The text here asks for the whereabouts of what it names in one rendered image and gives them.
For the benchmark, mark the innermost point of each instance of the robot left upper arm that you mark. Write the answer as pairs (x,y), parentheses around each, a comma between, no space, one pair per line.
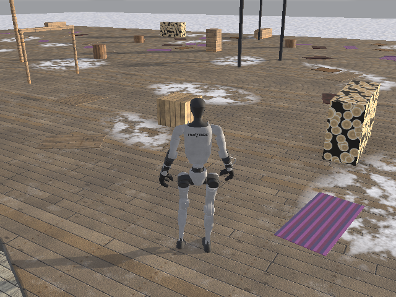
(178,130)

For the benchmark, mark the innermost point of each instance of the robot head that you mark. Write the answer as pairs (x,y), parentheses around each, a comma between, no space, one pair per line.
(197,108)

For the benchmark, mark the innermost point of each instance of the robot right hand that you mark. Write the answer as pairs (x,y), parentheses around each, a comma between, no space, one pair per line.
(226,172)

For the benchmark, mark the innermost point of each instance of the robot right forearm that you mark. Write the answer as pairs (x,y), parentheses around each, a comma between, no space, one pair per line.
(227,162)

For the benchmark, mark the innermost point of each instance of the robot left forearm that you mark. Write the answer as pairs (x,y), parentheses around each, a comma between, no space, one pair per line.
(166,165)

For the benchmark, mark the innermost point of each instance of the right robot thigh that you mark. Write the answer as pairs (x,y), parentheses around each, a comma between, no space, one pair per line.
(211,190)

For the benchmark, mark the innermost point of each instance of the robot left hand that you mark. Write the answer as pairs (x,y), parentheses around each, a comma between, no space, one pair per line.
(162,178)

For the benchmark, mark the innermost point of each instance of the robot right upper arm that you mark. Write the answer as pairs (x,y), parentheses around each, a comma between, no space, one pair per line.
(217,130)

